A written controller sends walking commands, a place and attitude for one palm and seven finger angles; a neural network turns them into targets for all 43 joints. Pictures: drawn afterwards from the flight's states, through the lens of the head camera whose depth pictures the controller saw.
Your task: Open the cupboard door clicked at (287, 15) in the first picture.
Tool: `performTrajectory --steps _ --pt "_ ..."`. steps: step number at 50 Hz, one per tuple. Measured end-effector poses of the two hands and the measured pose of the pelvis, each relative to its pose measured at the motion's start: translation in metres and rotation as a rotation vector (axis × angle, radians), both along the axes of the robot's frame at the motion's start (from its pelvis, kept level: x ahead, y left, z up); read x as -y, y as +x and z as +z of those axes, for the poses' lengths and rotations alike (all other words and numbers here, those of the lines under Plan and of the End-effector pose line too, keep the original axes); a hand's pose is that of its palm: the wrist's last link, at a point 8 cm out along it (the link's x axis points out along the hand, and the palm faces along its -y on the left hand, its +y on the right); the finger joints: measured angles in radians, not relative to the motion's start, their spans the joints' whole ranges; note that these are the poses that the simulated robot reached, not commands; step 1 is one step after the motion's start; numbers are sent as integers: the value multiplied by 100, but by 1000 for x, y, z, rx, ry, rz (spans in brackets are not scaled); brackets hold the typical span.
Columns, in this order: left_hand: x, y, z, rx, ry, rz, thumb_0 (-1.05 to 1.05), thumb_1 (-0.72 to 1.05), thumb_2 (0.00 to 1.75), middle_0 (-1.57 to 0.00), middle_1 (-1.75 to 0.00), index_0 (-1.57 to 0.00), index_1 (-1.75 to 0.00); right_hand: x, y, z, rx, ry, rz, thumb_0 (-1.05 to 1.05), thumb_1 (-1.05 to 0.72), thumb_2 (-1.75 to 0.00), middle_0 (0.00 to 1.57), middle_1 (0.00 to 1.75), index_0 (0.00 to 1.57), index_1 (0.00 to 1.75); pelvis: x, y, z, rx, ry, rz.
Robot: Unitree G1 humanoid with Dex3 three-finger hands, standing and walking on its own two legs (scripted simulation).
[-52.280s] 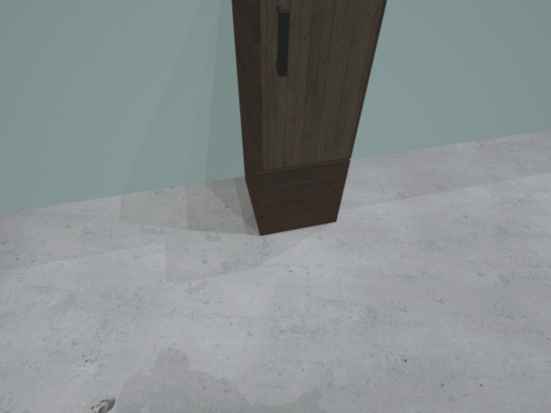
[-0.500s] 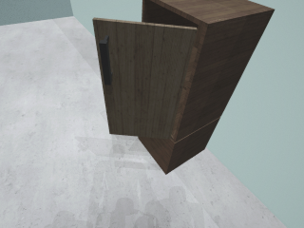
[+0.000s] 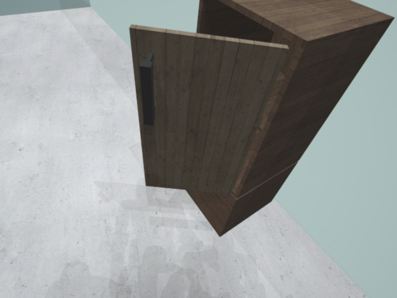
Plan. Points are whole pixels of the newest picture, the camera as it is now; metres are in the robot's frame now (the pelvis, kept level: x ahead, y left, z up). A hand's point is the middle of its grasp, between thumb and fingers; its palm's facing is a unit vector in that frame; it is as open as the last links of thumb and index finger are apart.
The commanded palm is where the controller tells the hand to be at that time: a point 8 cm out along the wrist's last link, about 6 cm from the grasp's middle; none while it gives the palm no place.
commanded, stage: come to a stop and stand still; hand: left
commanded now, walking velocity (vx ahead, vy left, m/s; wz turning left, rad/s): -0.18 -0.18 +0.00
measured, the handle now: (149, 90) +0.52 +0.17 +0.13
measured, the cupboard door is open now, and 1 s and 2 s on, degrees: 52 52 52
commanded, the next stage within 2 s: look again from close up in 1.02 s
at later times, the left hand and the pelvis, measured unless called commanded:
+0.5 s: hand out of the picture -0.01 +0.14 -0.16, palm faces +0.03 -0.98 -0.20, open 7.3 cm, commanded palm none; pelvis -0.05 -0.04 +0.01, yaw +0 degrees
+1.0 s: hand out of the picture -0.12 +0.11 -0.17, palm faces +0.05 -0.99 -0.11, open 7.4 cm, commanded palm none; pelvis -0.07 -0.03 +0.02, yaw -1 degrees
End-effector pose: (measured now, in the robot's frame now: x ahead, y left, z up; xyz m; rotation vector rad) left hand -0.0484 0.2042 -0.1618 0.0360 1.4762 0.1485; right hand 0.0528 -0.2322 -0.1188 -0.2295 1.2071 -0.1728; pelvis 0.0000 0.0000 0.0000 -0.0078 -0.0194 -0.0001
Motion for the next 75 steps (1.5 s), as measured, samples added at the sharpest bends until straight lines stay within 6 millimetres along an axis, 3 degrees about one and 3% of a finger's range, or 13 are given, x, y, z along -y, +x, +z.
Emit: performTrajectory --steps 3,7,12,15,22,30,44,54,57,61,69,75 --pt "-10 16 6 12 16 -27 1 91 90 -20 -30 -20 -30 -11 8 2 7 9 -9 1 -93 -90 20 30 20 30 -3 -2 5 -11 -4 -6" --pt "-22 38 17 55 52 -65 1 91 90 -20 -30 -20 -30 -10 7 1 13 20 -27 0 -93 -90 20 30 21 30 -3 -13 9 -24 -12 -20" --pt "-24 57 27 136 106 -95 0 91 90 -19 -30 -20 -30 5 -17 -9 -5 41 -56 0 -92 -90 20 30 21 30 8 -29 7 -25 -6 -30" --pt "-17 59 29 194 137 -104 0 91 90 -19 -30 -20 -30 18 -38 -22 -29 64 -75 0 -92 -90 20 30 21 30 19 -38 -1 -21 16 -31" --pt "11 36 34 201 117 -85 1 91 90 -20 -30 -20 -30 29 -84 -20 -129 97 -99 0 -91 -90 20 30 20 30 33 -47 7 -9 8 -9" --pt "19 8 19 142 59 -58 1 94 90 -20 -30 -20 -30 16 -123 -11 -197 80 -94 0 -91 -90 20 30 20 30 37 -55 8 -5 0 -8" --pt "40 -61 24 13 4 -33 1 91 90 -20 -30 -20 -30 2 -145 -10 -217 113 -76 1 -92 -90 20 30 20 30 33 -71 16 10 7 -10" --pt "43 -73 23 -15 -7 -26 1 91 90 -20 -30 -20 -30 -5 -157 -10 -237 119 -85 0 -91 -90 20 30 20 30 31 -73 15 -2 8 -12" --pt "41 -69 23 -7 -7 -46 1 91 90 -20 -30 -20 -30 -7 -158 -10 -240 126 -83 0 -91 -90 20 30 20 30 29 -72 15 -2 9 -10" --pt "24 -54 23 38 33 -79 1 90 90 -20 -30 -20 -30 2 -146 -15 -181 105 -90 0 -91 -90 20 30 21 30 25 -73 9 -12 0 -5" --pt "-21 7 29 194 127 -102 1 90 90 -20 -30 -20 -30 19 -108 -10 -49 41 -87 0 -91 -90 20 30 20 30 14 -62 6 -1 -3 -15" --pt "-38 43 40 293 154 -124 1 91 90 -20 -30 -20 -30 20 -83 -2 9 22 -52 0 -91 -90 20 30 20 30 7 -61 9 14 -1 -21"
